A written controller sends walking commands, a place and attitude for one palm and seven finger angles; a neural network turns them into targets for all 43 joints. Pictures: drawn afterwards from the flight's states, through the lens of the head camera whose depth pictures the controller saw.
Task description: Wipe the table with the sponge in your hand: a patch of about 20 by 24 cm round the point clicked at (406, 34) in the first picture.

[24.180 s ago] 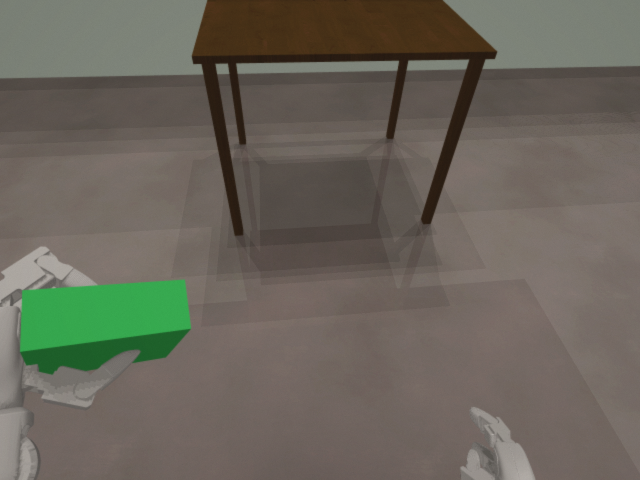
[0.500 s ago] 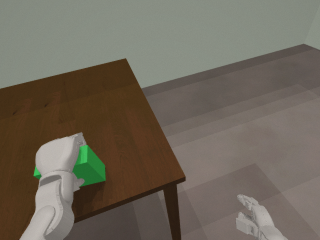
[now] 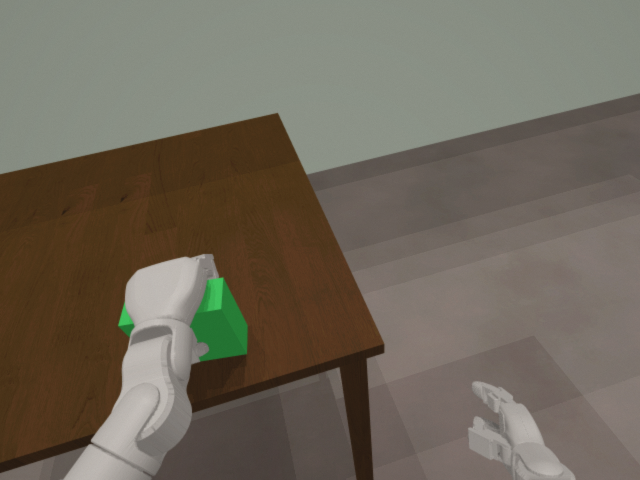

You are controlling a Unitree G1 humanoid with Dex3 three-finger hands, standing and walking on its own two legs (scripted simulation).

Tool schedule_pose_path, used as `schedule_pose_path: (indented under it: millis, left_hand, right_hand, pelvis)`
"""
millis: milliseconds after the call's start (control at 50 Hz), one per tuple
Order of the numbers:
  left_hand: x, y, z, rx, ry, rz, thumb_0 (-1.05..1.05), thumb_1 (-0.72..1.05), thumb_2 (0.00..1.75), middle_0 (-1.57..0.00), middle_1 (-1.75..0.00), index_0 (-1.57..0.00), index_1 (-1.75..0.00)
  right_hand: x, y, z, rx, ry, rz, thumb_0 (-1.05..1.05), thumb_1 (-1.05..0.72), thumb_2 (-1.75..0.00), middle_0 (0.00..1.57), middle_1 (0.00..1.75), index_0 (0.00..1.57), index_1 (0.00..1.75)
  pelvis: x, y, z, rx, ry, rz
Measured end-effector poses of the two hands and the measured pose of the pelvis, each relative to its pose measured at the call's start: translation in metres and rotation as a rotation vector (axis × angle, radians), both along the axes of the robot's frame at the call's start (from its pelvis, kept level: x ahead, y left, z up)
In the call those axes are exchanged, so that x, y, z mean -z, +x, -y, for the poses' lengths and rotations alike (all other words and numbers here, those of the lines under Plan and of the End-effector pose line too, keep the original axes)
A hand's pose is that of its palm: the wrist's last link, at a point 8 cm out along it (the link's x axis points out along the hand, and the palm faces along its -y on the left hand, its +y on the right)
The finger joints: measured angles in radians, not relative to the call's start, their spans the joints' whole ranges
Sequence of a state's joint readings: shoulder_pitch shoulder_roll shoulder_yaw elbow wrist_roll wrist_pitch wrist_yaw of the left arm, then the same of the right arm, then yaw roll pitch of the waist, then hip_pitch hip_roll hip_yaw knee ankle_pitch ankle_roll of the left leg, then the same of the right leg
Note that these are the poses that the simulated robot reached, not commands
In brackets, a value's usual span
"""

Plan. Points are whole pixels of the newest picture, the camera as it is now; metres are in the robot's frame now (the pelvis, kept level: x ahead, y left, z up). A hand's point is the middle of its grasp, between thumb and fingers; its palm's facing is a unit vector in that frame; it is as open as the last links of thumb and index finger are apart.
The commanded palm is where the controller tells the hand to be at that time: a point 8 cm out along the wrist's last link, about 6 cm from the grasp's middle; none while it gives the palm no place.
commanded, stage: slide across to the third lane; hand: left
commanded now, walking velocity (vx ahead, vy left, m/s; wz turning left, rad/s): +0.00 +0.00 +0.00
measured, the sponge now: (195, 333) +0.28 +0.22 +0.06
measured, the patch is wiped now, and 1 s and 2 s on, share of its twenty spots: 0.90 0.95 1.00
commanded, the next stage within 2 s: wipe forward along the third lane in 0.38 s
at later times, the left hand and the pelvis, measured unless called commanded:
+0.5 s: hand (228, 298) +0.31 +0.17 +0.10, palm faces +0.07 -0.06 -1.00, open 9.1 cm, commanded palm +0.28 +0.15 +0.14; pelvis -0.02 -0.01 +0.00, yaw +1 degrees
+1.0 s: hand (236, 276) +0.35 +0.17 +0.10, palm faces -0.03 -0.04 -1.00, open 9.3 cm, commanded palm +0.33 +0.17 +0.12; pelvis -0.02 -0.04 +0.00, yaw +1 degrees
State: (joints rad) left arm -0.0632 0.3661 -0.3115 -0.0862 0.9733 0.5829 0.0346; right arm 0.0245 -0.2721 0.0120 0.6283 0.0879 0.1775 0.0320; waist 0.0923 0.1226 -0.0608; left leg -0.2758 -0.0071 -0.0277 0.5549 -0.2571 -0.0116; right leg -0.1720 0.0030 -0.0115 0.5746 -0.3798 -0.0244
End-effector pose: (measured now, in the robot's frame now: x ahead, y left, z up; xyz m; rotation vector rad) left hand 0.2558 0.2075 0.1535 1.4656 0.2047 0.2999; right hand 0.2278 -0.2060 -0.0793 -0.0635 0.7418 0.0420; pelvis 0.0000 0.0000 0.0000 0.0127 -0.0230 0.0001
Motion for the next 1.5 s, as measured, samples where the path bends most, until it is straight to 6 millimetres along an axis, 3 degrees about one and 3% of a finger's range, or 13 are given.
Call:
schedule_pose_path:
  millis: [180, 340, 600, 760, 1200, 1500]
  left_hand:
    - [0.001, 0.007, 0.015, 0.007, 0.013, 0.008, 0.02, -0.46, 1.11, -0.75, -1.47, -0.85, -1.4]
    - [-0.001, 0.017, 0.032, 0.026, 0.029, 0.002, 0.01, -0.47, 1.11, -0.76, -1.46, -0.86, -1.39]
    - [0.002, 0.029, 0.044, 0.015, 0.012, -0.013, 0.01, -0.47, 1.12, -0.77, -1.46, -0.87, -1.38]
    - [0.0, 0.049, 0.046, -0.006, 0.035, -0.06, 0.0, -0.54, 1.17, -0.81, -1.43, -0.9, -1.38]
    - [0.001, 0.089, 0.04, 0.004, 0.056, -0.124, 0.0, -0.61, 1.19, -0.87, -1.39, -0.93, -1.38]
    - [0.0, 0.127, 0.028, -0.009, 0.077, -0.164, 0.01, -0.6, 1.18, -0.86, -1.39, -0.91, -1.41]
  right_hand:
    - [0.001, -0.005, -0.009, -0.036, 0.022, -0.009, 0.01, -0.91, -0.9, 0.2, 0.3, 0.2, 0.3]
    - [0.005, -0.014, -0.006, -0.041, 0.03, -0.023, 0.01, -0.91, -0.9, 0.2, 0.3, 0.2, 0.3]
    - [0.013, -0.033, 0.018, 0.005, 0.011, -0.07, 0.01, -0.91, -0.9, 0.2, 0.3, 0.2, 0.3]
    - [0.021, -0.045, 0.037, 0.043, -0.036, -0.111, 0.01, -0.91, -0.9, 0.2, 0.3, 0.2, 0.3]
    - [0.049, -0.112, 0.084, 0.154, -0.106, -0.257, 0.01, -0.91, -0.9, 0.2, 0.3, 0.2, 0.3]
    - [0.062, -0.16, 0.108, 0.224, -0.132, -0.376, 0.01, -0.91, -0.9, 0.2, 0.3, 0.2, 0.3]
  pelvis:
    - [0.001, -0.009, 0.003, -0.011, 0.001, 0.006]
    - [0.002, -0.016, 0.007, -0.02, 0.002, 0.01]
    - [0.003, -0.018, 0.017, -0.008, 0.008, 0.008]
    - [0.003, -0.022, 0.024, -0.013, 0.008, -0.008]
    - [0.008, -0.027, 0.045, -0.008, 0.01, -0.068]
    - [0.01, -0.026, 0.054, 0.004, 0.006, -0.13]
